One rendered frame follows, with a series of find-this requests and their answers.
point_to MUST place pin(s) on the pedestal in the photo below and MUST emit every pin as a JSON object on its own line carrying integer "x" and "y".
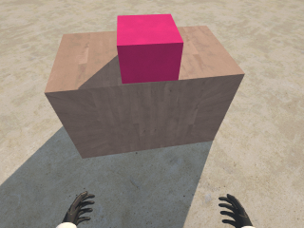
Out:
{"x": 103, "y": 116}

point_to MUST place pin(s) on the carton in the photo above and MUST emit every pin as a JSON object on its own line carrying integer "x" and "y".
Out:
{"x": 149, "y": 48}

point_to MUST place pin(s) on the left robot hand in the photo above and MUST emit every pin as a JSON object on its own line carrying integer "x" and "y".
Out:
{"x": 74, "y": 211}

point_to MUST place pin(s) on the right robot hand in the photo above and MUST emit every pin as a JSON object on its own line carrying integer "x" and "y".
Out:
{"x": 239, "y": 215}

